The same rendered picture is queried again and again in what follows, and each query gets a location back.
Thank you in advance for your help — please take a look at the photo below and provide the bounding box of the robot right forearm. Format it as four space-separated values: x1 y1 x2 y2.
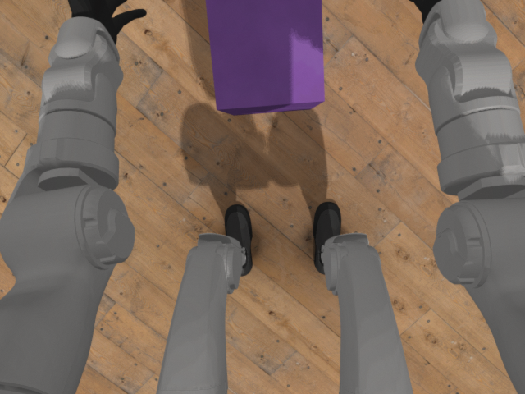
415 0 525 201

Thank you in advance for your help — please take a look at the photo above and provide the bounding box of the robot left hand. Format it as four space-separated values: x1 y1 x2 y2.
68 0 147 44

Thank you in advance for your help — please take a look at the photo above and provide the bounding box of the robot right shin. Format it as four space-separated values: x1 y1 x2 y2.
321 233 381 276

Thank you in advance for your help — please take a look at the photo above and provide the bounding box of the robot right upper arm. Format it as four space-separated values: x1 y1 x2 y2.
433 197 525 394

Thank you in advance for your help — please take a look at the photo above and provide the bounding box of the carton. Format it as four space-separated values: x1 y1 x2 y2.
206 0 325 116

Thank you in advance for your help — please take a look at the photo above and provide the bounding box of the robot right foot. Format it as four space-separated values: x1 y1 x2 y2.
313 202 341 275

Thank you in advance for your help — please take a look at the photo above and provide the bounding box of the robot right hand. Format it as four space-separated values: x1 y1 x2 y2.
409 0 441 24

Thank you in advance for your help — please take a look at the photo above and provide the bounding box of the robot left upper arm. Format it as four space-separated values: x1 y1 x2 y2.
0 184 135 394

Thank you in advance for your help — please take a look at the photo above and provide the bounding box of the robot left forearm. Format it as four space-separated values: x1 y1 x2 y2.
0 16 123 263

